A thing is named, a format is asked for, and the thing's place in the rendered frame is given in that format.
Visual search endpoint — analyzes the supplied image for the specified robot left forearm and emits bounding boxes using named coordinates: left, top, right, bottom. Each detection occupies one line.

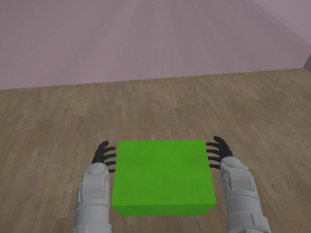
left=70, top=162, right=112, bottom=233

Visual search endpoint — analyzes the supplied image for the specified right robot hand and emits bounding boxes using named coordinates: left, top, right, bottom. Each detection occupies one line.
left=206, top=136, right=233, bottom=170

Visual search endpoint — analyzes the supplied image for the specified robot right forearm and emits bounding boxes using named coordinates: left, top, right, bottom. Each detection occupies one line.
left=220, top=156, right=271, bottom=233

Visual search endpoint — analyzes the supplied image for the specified carton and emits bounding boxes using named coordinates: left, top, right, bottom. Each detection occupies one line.
left=111, top=140, right=217, bottom=216

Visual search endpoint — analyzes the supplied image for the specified left robot hand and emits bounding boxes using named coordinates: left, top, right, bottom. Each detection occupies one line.
left=91, top=141, right=117, bottom=174

